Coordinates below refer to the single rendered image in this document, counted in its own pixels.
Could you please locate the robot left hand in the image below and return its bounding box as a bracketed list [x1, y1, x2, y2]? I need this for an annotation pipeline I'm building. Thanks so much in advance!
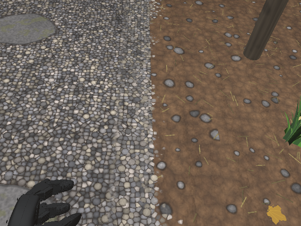
[6, 178, 82, 226]

